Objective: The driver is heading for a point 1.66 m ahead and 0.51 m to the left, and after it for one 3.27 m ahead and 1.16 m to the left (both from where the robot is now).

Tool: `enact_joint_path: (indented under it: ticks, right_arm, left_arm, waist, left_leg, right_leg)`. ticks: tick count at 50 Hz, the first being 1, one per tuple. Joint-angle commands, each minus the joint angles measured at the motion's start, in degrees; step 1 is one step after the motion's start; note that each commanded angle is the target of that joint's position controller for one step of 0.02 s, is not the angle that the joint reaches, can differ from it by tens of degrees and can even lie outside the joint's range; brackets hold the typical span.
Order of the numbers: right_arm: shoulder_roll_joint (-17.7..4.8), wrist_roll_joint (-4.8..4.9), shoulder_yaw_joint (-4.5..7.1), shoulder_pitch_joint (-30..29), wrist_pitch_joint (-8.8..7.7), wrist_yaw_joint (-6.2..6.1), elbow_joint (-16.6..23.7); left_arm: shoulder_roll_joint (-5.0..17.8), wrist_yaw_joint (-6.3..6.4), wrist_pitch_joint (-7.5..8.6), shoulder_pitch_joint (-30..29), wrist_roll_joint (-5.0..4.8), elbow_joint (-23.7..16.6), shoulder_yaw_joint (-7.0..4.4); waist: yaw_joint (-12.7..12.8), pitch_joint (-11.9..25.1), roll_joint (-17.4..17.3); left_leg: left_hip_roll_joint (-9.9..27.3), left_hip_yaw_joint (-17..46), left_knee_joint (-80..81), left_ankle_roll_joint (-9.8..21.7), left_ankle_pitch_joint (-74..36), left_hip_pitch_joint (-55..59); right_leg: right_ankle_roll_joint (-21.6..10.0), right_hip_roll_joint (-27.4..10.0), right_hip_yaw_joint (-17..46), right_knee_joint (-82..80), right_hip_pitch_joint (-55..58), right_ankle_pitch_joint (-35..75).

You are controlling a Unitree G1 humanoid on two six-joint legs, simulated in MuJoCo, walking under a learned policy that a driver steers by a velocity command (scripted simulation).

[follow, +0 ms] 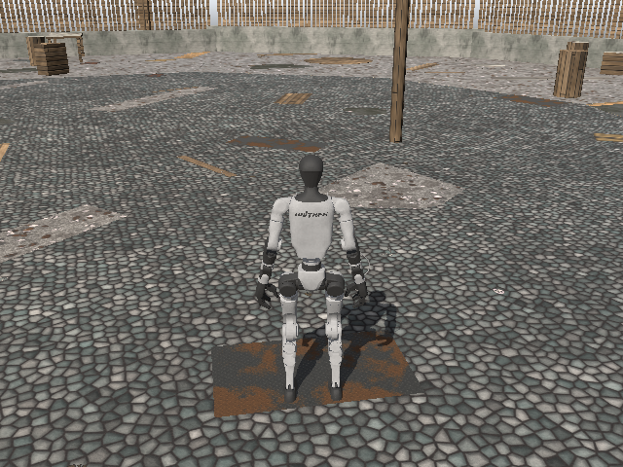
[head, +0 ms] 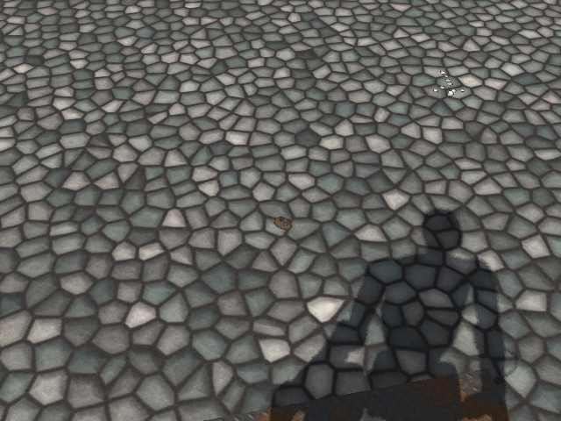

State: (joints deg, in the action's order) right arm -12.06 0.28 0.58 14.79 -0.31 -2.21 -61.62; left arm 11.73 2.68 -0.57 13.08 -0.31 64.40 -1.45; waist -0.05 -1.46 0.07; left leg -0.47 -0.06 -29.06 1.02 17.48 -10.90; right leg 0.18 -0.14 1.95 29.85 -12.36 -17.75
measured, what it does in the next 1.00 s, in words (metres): walks ahead: left foot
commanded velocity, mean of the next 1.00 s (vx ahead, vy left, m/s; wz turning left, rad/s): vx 0.41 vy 0.00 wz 0.00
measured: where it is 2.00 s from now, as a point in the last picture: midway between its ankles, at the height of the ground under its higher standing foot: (260, 237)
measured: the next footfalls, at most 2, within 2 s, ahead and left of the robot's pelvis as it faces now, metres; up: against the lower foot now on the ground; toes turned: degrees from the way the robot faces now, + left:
left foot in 0.62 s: +0.43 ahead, +0.11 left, +0.00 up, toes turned +2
right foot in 1.16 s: +0.74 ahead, -0.13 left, +0.00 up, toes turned +1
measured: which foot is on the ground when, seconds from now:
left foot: down 0.00-0.18, up 0.20-0.60, down 0.62-1.00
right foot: down 0.00-0.64, up 0.66-1.00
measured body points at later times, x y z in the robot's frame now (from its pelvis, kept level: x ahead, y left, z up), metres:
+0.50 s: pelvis +0.16 -0.02 +0.00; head +0.19 -0.03 +0.45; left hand +0.04 +0.20 -0.13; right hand +0.37 -0.25 -0.11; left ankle +0.33 +0.12 -0.69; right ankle +0.01 -0.12 -0.74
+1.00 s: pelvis +0.45 +0.02 +0.01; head +0.47 +0.02 +0.46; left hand +0.62 +0.27 -0.10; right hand +0.43 -0.24 -0.13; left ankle +0.39 +0.11 -0.74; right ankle +0.64 -0.15 -0.68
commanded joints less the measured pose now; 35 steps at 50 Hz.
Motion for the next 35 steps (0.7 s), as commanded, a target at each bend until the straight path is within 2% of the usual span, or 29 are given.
enact_joint_path:
  ticks: [1, 3, 4, 5, 6, 7, 8, 9, 10, 11, 12, 13, 14, 15, 16, 18, 21, 23, 26, 27, 28, 29, 30, 31, 32, 33, 34, 35]
  right_arm:
    - [-9.2, 0.77, 2.06, 3.8, -0.77, -0.36, 1.6]
    - [-11.9, 1.24, 3.26, 6.6, -1.88, -0.03, 1.2]
    - [-11.8, 1.22, 3.42, 6.3, -2.25, 0.1, 1.6]
    - [-11.2, 1.08, 3.33, 4.6, -2.56, 0.3, 2.4]
    - [-11.1, 1.4, 3.29, 2.1, -2.72, 0.56, 3.5]
    - [-10.9, 2.0, 3.22, -1.4, -2.6, 0.79, 4.7]
    - [-10.2, 2.07, 3.12, -2.8, -2.57, 0.94, 5.6]
    - [-7.8, 1.65, 2.46, -3.9, -2.93, 1.16, 6.4]
    - [-4.3, 1.17, 1.63, -4.8, -3.85, 1.21, 8.3]
    - [-5.3, 1.82, 1.89, -5.5, -4.83, 1.14, 9.4]
    - [-6.2, 2.65, 2.1, -4.8, -5.48, 1.61, 9.2]
    - [-6.2, 2.65, 2.1, -4.0, -6.02, 2.19, 8.6]
    - [-6.8, 2.04, 2.49, -4.5, -6.51, 2.41, 8.5]
    - [-7.7, 1.49, 3.0, -5.9, -6.7, 2.68, 8.8]
    - [-7.4, 1.23, 3.15, -6.6, -6.6, 3.11, 9.0]
    - [-5.0, 1.05, 2.63, -8.6, -5.95, 3.72, 9.8]
    - [-2.6, 1.01, 1.29, -17.7, -5.55, 3.9, 13.6]
    - [-3.1, 1.3, 1.01, -21.1, -5.42, 4.17, 15.1]
    - [-5.0, 1.66, 1.21, -23.4, -5.44, 4.76, 16.9]
    - [-5.8, 1.61, 1.5, -23.0, -5.6, 4.97, 17.2]
    - [-7.0, 1.52, 2.07, -21.0, -5.76, 5.08, 17.0]
    - [-8.6, 1.48, 2.89, -17.0, -5.79, 5.0, 16.1]
    - [-10.6, 1.64, 4.21, -8.3, -5.63, 4.69, 13.6]
    - [-12.9, 1.77, 5.45, 1.6, -5.25, 4.15, 10.8]
    - [-18.5, 0.07, 6.74, 10.1, -4.91, 3.65, 9.1]
    - [-16.1, 0.07, 5.81, 10.9, -4.65, 3.96, 8.3]
    - [-12.4, 0.6, 4.62, 4.9, -5.09, 4.17, 8.8]
    - [-9.8, 0.56, 3.87, -0.8, -5.45, 4.18, 10.1]
  left_arm:
    - [5.2, 0.01, 1.42, 0.2, -0.22, -2.4, -0.8]
    - [2.8, -0.94, 3.34, -0.7, -0.47, -3.4, -0.31]
    - [3.1, -1.46, 4.04, -1.1, -0.73, -3.8, -0.4]
    - [3.2, -1.85, 4.55, -0.6, -1.07, -3.9, -0.49]
    - [2.6, -2.09, 4.96, 1.0, -1.36, -3.6, -0.38]
    - [2.4, -2.16, 5.31, 4.8, -1.46, -2.2, -0.52]
    - [3.4, -2.08, 5.35, 8.9, -1.08, -0.1, -1.12]
    - [5.9, -1.98, 5.35, 14.9, -0.71, 1.6, -1.99]
    - [12.2, -2.12, 5.58, 22.8, -1.0, 2.5, -3.54]
    - [12.7, -2.69, 6.51, 23.0, -0.07, 2.2, -3.14]
    - [8.9, -2.72, 7.34, 18.4, -0.01, 0.7, -2.04]
    - [6.9, -2.96, 7.79, 15.5, -0.16, -0.6, -1.44]
    - [6.8, -3.29, 7.74, 13.5, -0.24, -1.4, -1.19]
    - [5.6, -3.4, 7.44, 13.0, -0.15, -1.9, -0.65]
    - [4.1, -3.29, 6.91, 14.0, 0.11, -1.8, -0.12]
    - [4.7, -2.57, 6.12, 15.9, 0.41, -1.9, 0.0]
    - [7.4, -1.48, 5.61, 15.5, 0.64, -3.2, -0.23]
    - [8.9, -1.21, 5.7, 17.4, 0.28, -3.1, -0.65]
    - [9.2, -1.15, 5.71, 18.1, -0.74, -2.6, -1.26]
    - [9.5, -1.16, 5.53, 17.6, -0.78, -2.7, -1.51]
    - [10.1, -1.17, 5.28, 16.7, -0.58, -3.0, -1.8]
    - [10.8, -1.19, 4.86, 15.9, -0.27, -3.4, -2.16]
    - [10.7, -1.22, 4.25, 14.9, 0.17, -3.8, -2.19]
    - [10.1, -1.37, 4.01, 14.0, 0.62, -4.8, -1.84]
    - [3.5, -2.15, 4.73, 19.8, 1.16, -6.1, -0.07]
    - [0.6, -2.68, 6.47, 21.0, -0.16, -5.1, 0.82]
    - [6.2, -2.92, 7.89, 14.9, -1.87, -7.1, -0.75]
    - [8.2, -2.73, 8.52, 9.5, -2.77, -8.9, -1.22]
  waist:
    - [-1.1, -6.6, -4.7]
    - [-1.8, -6.5, -10.4]
    - [-1.5, -7.2, -10.0]
    - [-0.4, -7.6, -9.2]
    - [1.3, -7.8, -9.0]
    - [3.8, -7.7, -8.2]
    - [5.1, -6.9, -5.8]
    - [6.8, -4.0, 0.8]
    - [8.6, -1.0, 15.6]
    - [7.6, -2.0, 15.4]
    - [4.8, -5.4, 8.2]
    - [3.5, -5.7, 5.7]
    - [2.6, -5.6, 3.8]
    - [2.4, -5.6, 3.6]
    - [2.4, -4.7, 4.2]
    - [2.7, -4.1, 4.8]
    - [4.1, -6.4, 4.2]
    - [4.7, -7.1, 5.3]
    - [3.5, -8.1, 5.6]
    - [2.5, -7.3, 5.6]
    - [0.8, -5.2, 6.1]
    - [-1.6, -1.6, 7.3]
    - [-6.0, 3.7, 7.7]
    - [-10.4, 9.6, 6.9]
    - [-8.5, 19.8, -6.2]
    - [-7.4, 26.4, -14.4]
    - [-6.7, 15.8, -10.8]
    - [-4.9, 8.4, -6.7]
  left_leg:
    - [6.4, 10.3, 12.2, 6.1, 28.8, -5.7]
    - [15.8, 23.1, 18.4, 11.2, 31.9, -3.1]
    - [18.2, 26.5, 20.0, 12.7, 30.7, -4.8]
    - [18.4, 26.0, 20.1, 12.6, 28.6, -5.9]
    - [17.2, 23.1, 19.0, 11.4, 26.2, -7.7]
    - [13.9, 17.7, 16.6, 9.1, 22.7, -12.1]
    - [9.6, 12.3, 11.6, 7.0, 17.0, -15.5]
    - [5.2, 6.0, -0.6, 4.5, 9.6, -20.1]
    - [-1.3, -3.0, -20.0, 0.9, 7.6, -29.9]
    - [-1.4, 1.7, -32.8, 1.3, 14.5, -36.0]
    - [2.0, 4.7, -39.5, 2.4, 10.6, -40.3]
    - [4.0, 4.8, -40.6, 3.5, 4.8, -41.6]
    - [5.5, 4.0, -38.8, 3.8, 0.3, -41.9]
    - [6.7, 3.3, -36.2, 3.6, -2.9, -40.9]
    - [7.0, 2.1, -34.1, 3.0, -4.8, -38.8]
    - [6.7, -0.3, -29.3, 1.3, -7.9, -36.6]
    - [4.7, -2.8, -14.8, -0.4, -14.4, -30.5]
    - [3.1, -4.1, -8.7, -0.3, -17.4, -25.8]
    - [3.0, -2.6, -3.4, 1.7, -18.2, -24.6]
    - [2.7, -2.4, -2.2, 2.6, -17.4, -23.3]
    - [1.7, -2.7, -1.8, 3.6, -16.2, -20.0]
    - [0.0, -3.8, -2.5, 4.7, -14.7, -14.3]
    - [-2.0, -4.9, -2.8, 6.1, -13.8, -3.8]
    - [0.8, -1.7, -3.6, 8.1, -13.6, 11.4]
    - [16.4, 22.3, -1.8, 16.1, -4.3, 34.2]
    - [24.0, 45.7, 12.0, 20.7, 5.5, 37.7]
    - [21.3, 40.6, 14.6, 17.2, 8.3, 29.0]
    - [19.6, 30.9, 15.4, 14.9, 4.2, 18.8]
  right_leg:
    - [-2.7, 1.9, -2.6, 0.9, -9.5, -16.7]
    - [-2.6, 1.3, -4.7, 11.2, -13.0, -7.7]
    - [-3.3, -0.3, -3.4, 14.2, -13.0, -6.9]
    - [-4.2, -1.0, -3.0, 14.0, -12.3, -8.7]
    - [-5.2, -1.3, -3.5, 8.8, -8.9, -9.5]
    - [-5.9, -0.5, -4.7, -0.3, -0.2, -6.0]
    - [-5.2, 1.3, -5.1, -4.5, 7.7, -0.7]
    - [-5.9, -3.9, 3.5, -8.2, 15.3, -1.9]
    - [-11.6, -15.8, 24.6, -17.7, 22.8, -10.5]
    - [-16.8, -22.5, 38.2, -21.1, 21.1, -13.1]
    - [-16.5, -22.1, 34.7, -20.4, 20.2, -11.7]
    - [-14.4, -19.3, 28.0, -20.3, 19.9, -8.5]
    - [-12.5, -17.4, 22.8, -20.8, 19.8, -3.3]
    - [-10.9, -15.8, 17.9, -21.1, 19.2, 4.9]
    - [-10.0, -13.8, 13.5, -21.2, 18.5, 11.4]
    - [-10.0, -12.1, 8.5, -21.7, 16.8, 19.1]
    - [-10.1, -10.1, 4.0, -24.2, 9.5, 20.0]
    - [-10.3, -10.7, 3.0, -25.7, 7.8, 19.2]
    - [-9.6, -13.2, 2.1, -24.8, 12.6, 22.4]
    - [-9.0, -13.9, 1.6, -22.9, 14.9, 26.7]
    - [-8.3, -14.4, 1.0, -19.6, 17.0, 35.6]
    - [-7.6, -14.4, 0.2, -14.3, 18.3, 46.7]
    - [-6.5, -12.8, -1.5, -4.3, 17.1, 54.8]
    - [-4.7, -10.6, -2.4, 8.8, 8.5, 50.3]
    - [-1.6, -2.4, -3.7, 32.0, -12.6, 24.2]
    - [-0.9, 4.3, 3.2, 46.6, -22.1, -12.8]
    - [-2.5, 0.4, 6.1, 51.7, -28.0, -11.3]
    - [-3.6, -2.7, 4.1, 50.8, -28.6, -6.3]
